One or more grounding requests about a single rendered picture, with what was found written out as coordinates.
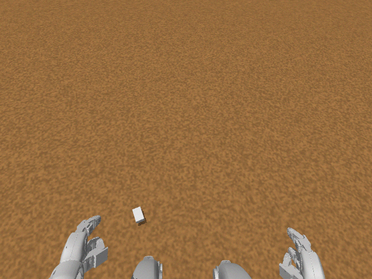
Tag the small box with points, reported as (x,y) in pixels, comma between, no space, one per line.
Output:
(138,215)

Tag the right robot hand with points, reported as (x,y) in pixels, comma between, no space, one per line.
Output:
(308,264)

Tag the left robot hand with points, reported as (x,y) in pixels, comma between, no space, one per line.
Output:
(90,254)

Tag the left robot arm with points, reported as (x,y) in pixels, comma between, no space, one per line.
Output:
(70,269)

